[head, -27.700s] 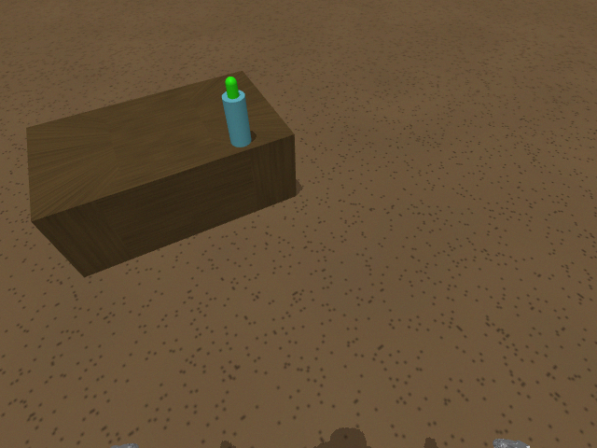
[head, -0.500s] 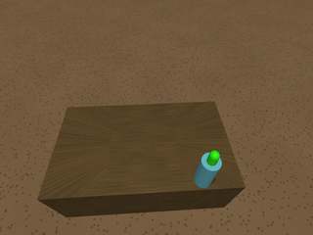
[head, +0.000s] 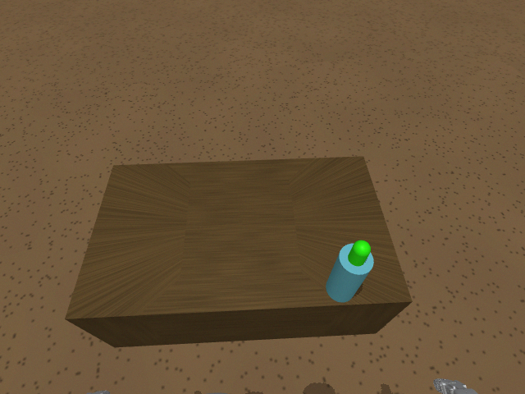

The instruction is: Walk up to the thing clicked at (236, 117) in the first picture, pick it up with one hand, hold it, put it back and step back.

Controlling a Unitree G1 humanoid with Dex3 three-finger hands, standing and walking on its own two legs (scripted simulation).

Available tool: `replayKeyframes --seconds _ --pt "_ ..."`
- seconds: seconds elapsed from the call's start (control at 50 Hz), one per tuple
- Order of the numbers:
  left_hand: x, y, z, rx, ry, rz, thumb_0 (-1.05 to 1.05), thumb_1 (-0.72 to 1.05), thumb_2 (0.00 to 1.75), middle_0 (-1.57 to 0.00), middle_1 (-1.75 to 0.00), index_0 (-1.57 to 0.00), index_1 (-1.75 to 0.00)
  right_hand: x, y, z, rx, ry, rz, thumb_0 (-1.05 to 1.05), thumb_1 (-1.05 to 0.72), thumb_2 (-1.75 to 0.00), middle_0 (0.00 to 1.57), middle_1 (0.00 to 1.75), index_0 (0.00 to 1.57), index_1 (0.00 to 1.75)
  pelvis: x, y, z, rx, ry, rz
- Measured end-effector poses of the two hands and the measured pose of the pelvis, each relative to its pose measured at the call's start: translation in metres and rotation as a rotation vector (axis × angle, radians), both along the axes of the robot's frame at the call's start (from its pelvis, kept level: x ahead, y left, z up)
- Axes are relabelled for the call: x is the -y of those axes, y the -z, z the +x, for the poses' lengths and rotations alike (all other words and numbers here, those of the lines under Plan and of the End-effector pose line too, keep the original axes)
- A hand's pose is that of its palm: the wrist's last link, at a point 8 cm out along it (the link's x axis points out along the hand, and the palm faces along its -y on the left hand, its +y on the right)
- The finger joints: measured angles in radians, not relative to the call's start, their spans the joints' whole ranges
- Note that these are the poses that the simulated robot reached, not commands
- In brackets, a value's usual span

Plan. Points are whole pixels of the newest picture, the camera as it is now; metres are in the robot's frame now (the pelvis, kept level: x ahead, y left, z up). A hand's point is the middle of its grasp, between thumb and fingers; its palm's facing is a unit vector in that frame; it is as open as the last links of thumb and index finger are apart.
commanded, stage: step back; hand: right
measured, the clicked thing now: (350, 269) +0.41 -0.21 -0.29
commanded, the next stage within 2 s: none
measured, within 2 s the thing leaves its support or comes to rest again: neither
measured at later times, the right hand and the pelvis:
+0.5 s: hand out of the picture +0.03 -0.28 -0.18, palm faces -0.16 +0.91 -0.39, open 7.4 cm; pelvis -0.09 -0.01 -0.02, yaw +5 degrees
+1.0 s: hand out of the picture -0.07 -0.28 -0.17, palm faces +0.00 +0.94 -0.35, open 7.4 cm; pelvis -0.21 -0.02 -0.03, yaw -1 degrees
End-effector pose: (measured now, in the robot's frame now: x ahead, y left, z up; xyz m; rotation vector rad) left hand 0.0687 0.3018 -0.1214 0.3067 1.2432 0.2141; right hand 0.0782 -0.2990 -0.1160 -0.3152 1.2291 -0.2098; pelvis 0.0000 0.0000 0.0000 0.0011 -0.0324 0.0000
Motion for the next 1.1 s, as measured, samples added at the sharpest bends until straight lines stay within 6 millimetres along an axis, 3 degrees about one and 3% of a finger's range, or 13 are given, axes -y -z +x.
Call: replayKeyframes --seconds 0.1,0.24,0.3,0.4,0.52,0.58,0.66,0.76,0.86,0.98,1.1 --pt "-0.001 0.002 -0.011 -0.004 0.004 0.044 0.01 0.90 0.90 -0.20 -0.30 -0.20 -0.30 0.017 0.007 -0.002 0.005 -0.010 -0.007 0.01 -0.90 -0.90 0.20 0.30 0.20 0.30 0.013 0.008 -0.021 -0.007 -0.006 0.006" --pt "0.014 -0.003 -0.053 -0.035 0.000 0.080 0.01 0.90 0.90 -0.20 -0.30 -0.20 -0.30 0.043 0.020 -0.001 0.032 -0.026 -0.019 0.01 -0.90 -0.90 0.20 0.30 0.20 0.30 0.028 0.016 -0.044 -0.003 -0.006 0.020" --pt "0.018 -0.009 -0.064 -0.043 -0.003 0.083 0.01 0.90 0.90 -0.20 -0.30 -0.20 -0.30 0.042 0.018 -0.008 0.033 -0.034 -0.009 0.01 -0.90 -0.90 0.20 0.29 0.20 0.30 0.028 0.011 -0.052 -0.016 -0.012 0.031" --pt "0.015 -0.010 -0.064 0.023 -0.005 0.088 0.01 0.90 0.90 -0.20 -0.30 -0.20 -0.31 0.035 0.022 -0.032 -0.020 -0.080 -0.023 0.01 -0.90 -0.90 0.20 0.29 0.20 0.30 0.023 0.013 -0.069 -0.034 -0.046 0.018" --pt "-0.003 0.008 -0.074 0.111 -0.027 0.060 0.01 0.90 0.90 -0.20 -0.30 -0.20 -0.31 0.015 0.026 -0.055 -0.040 -0.143 -0.054 0.01 -0.90 -0.90 0.20 0.29 0.20 0.30 0.009 0.026 -0.096 -0.019 -0.097 -0.004" --pt "-0.013 0.018 -0.088 0.105 -0.040 0.037 0.01 0.90 0.90 -0.20 -0.30 -0.20 -0.31 0.001 0.017 -0.069 -0.018 -0.146 -0.056 0.01 -0.90 -0.90 0.20 0.29 0.20 0.30 0.001 0.026 -0.111 0.006 -0.074 0.021" --pt "-0.016 0.014 -0.108 0.075 -0.051 0.021 0.01 0.90 0.90 -0.20 -0.30 -0.20 -0.30 -0.007 -0.001 -0.087 0.013 -0.136 -0.058 0.01 -0.90 -0.90 0.20 0.30 0.20 0.30 -0.003 0.015 -0.124 0.002 -0.078 -0.030" --pt "-0.018 0.009 -0.136 0.062 -0.038 0.024 0.01 0.90 0.90 -0.20 -0.30 -0.20 -0.30 -0.003 -0.013 -0.097 0.061 -0.121 -0.075 0.01 -0.90 -0.90 0.20 0.30 0.20 0.30 -0.002 0.010 -0.144 -0.015 -0.039 -0.028" --pt "-0.012 0.010 -0.168 0.016 0.003 0.049 0.01 0.90 0.90 -0.20 -0.30 -0.20 -0.30 0.007 -0.006 -0.110 0.132 -0.104 -0.066 0.01 -0.90 -0.90 0.20 0.30 0.20 0.30 0.004 0.017 -0.170 -0.010 0.008 -0.013" --pt "0.008 0.004 -0.203 0.006 0.036 0.079 0.01 0.90 0.90 -0.20 -0.30 -0.20 -0.30 0.026 0.021 -0.146 0.143 -0.045 -0.014 0.01 -0.90 -0.90 0.20 0.30 0.20 0.30 0.017 0.027 -0.203 0.021 0.014 -0.040" --pt "0.013 -0.020 -0.225 0.029 0.050 0.097 0.01 0.90 0.90 -0.20 -0.30 -0.20 -0.31 0.026 0.021 -0.201 0.071 0.000 0.019 0.01 -0.90 -0.90 0.20 0.30 0.20 0.30 0.018 0.013 -0.226 -0.009 0.037 0.035"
